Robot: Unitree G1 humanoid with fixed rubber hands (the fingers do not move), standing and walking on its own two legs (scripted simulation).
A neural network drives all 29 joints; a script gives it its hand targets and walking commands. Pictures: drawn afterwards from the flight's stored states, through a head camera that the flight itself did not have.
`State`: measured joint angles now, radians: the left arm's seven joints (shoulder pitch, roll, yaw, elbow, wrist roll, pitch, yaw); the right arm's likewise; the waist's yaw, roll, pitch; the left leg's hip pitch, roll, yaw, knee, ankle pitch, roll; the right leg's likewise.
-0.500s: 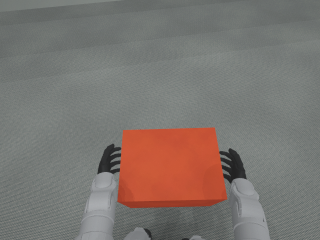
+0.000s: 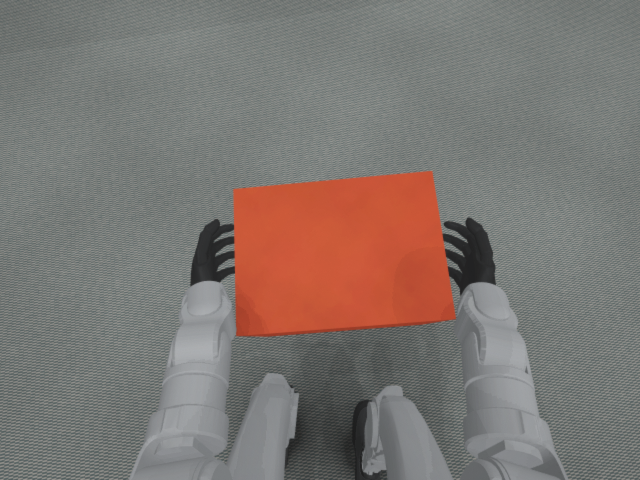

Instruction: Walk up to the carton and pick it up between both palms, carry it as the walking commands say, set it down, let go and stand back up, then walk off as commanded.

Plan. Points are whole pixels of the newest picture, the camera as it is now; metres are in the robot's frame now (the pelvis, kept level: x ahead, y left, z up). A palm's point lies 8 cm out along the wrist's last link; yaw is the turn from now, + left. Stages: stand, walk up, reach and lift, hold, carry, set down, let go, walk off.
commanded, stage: set down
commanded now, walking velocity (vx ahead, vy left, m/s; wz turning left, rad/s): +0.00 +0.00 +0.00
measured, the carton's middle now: (338, 265) +0.41 +0.00 -0.15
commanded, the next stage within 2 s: none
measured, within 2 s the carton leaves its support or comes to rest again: neither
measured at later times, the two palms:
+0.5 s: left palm (227, 275) +0.39 +0.17 -0.16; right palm (452, 279) +0.40 -0.17 -0.15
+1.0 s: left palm (235, 279) +0.40 +0.17 -0.25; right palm (431, 278) +0.42 -0.17 -0.23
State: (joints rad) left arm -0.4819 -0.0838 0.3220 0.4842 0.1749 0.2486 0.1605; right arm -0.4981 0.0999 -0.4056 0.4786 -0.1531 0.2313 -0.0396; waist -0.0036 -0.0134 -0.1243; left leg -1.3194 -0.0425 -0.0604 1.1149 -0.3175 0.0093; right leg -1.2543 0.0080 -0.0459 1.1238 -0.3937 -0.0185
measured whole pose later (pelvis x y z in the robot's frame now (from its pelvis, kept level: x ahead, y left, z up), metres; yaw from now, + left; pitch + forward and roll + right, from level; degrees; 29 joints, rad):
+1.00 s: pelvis -0.04 +0.00 -0.15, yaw -3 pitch +43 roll -3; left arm -0.82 0.02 0.35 0.51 0.15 0.33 0.19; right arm -0.86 -0.01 -0.41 0.59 -0.08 0.26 -0.08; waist 0.01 -0.03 -0.12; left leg -1.99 -0.04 -0.06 1.65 -0.40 -0.01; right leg -1.93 0.02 -0.05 1.67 -0.49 -0.02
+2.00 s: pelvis -0.07 +0.00 -0.25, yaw -3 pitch +28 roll -2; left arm -1.32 0.27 0.28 0.81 -0.09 0.24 0.23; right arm -1.38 -0.26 -0.20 0.87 0.08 0.21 -0.15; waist 0.06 0.00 0.52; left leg -2.08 -0.04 -0.05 2.04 -0.45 -0.02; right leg -2.02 0.03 -0.06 2.07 -0.54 -0.02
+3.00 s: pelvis -0.05 -0.01 -0.29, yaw -3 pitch +29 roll -2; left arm -1.33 0.33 0.28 0.91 -0.14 0.18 0.08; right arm -1.46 -0.33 -0.11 1.06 0.15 0.16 -0.08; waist 0.07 0.00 0.52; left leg -2.17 -0.06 -0.05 2.16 -0.50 -0.02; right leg -2.10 0.03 -0.06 2.20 -0.61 -0.02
